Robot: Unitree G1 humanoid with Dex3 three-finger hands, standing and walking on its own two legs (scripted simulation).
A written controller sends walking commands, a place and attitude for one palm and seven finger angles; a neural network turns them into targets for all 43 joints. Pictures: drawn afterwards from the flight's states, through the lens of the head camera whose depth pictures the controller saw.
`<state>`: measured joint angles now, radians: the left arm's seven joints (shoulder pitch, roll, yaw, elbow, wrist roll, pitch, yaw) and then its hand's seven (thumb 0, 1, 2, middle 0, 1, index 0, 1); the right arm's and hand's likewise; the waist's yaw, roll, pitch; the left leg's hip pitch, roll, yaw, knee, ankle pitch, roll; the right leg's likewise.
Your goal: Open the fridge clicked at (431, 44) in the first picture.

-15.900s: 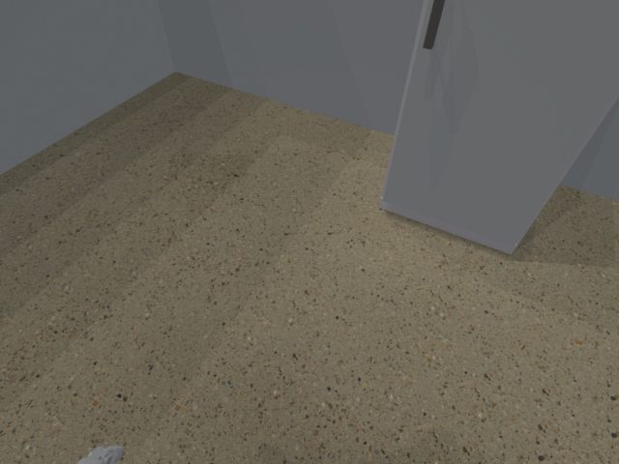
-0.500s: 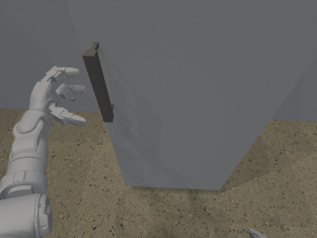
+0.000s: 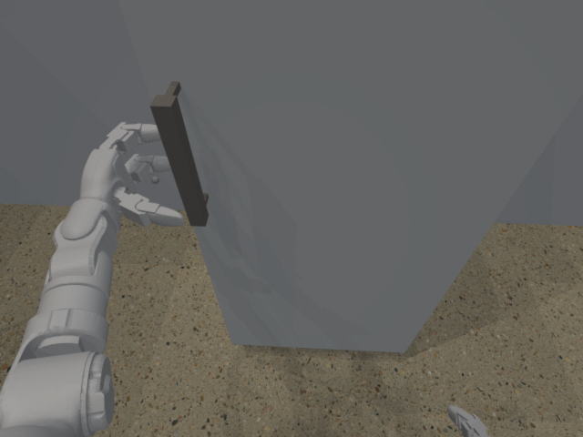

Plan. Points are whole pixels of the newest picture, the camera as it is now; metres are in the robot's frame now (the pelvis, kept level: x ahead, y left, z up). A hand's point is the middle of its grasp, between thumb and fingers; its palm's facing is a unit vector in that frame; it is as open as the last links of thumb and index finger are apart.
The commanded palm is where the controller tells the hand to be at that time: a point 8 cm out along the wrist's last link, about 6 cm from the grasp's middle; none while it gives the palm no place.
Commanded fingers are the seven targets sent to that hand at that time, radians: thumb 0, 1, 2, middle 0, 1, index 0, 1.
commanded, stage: feel for the door with the fingertips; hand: left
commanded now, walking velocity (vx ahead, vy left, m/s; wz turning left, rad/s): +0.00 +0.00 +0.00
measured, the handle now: (188, 160) +0.47 +0.16 +0.13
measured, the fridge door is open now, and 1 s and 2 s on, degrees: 0 0 0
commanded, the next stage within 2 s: slide the fingers in behind the handle in 0.26 s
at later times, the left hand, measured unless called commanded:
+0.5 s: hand (155, 175) +0.43 +0.20 +0.14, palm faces -0.01 -1.00 -0.01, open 13.7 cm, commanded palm +0.40 +0.25 +0.14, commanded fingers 0.00 -0.50 0.30 -0.30 -1.20 -0.30 -1.20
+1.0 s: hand (166, 182) +0.41 +0.18 +0.14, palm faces -0.02 -1.00 -0.01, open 14.0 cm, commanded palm +0.38 +0.23 +0.14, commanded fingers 0.00 -0.50 0.30 -0.30 -1.20 -0.30 -1.20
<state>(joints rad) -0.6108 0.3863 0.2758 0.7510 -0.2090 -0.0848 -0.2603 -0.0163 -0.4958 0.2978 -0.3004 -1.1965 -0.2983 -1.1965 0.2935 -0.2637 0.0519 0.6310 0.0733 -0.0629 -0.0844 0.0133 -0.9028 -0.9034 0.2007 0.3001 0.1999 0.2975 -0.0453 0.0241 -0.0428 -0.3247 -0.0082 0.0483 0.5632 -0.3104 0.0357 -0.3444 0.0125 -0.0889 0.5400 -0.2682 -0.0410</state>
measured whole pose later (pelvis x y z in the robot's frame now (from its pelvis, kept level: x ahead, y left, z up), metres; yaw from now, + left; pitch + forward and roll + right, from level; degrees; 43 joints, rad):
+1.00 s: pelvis +0.00 +0.00 +0.00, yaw +0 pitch +4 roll +0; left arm -0.59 0.34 0.24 0.71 -0.20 -0.11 -0.22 -0.02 -0.50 0.30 -0.30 -1.20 -0.30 -1.20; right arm 0.29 -0.26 0.04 0.63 0.07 -0.06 -0.08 0.01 -0.90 -0.90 0.20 0.30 0.20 0.30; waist -0.04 0.02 -0.04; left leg -0.32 -0.01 0.05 0.56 -0.31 0.04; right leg -0.34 0.01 -0.08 0.54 -0.26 -0.04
